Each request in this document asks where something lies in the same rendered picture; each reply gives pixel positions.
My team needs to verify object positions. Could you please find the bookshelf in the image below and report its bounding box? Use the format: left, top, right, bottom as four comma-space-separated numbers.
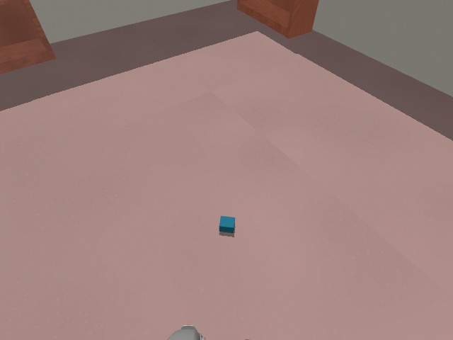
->
237, 0, 319, 39
0, 0, 57, 74

